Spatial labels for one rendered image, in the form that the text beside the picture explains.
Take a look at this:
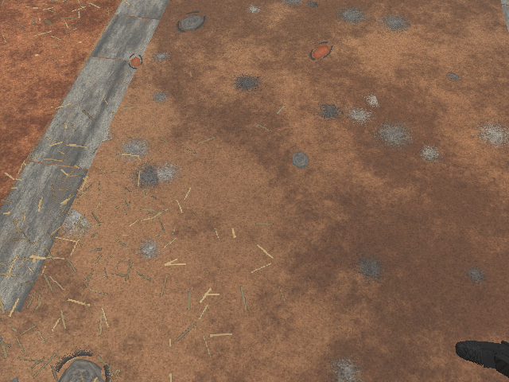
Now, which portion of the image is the robot right hand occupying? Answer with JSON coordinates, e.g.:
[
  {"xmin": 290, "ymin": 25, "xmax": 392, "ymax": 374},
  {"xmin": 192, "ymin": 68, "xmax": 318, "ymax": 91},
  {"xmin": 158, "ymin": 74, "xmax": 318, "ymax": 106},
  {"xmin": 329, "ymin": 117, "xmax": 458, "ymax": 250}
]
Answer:
[{"xmin": 455, "ymin": 341, "xmax": 509, "ymax": 378}]

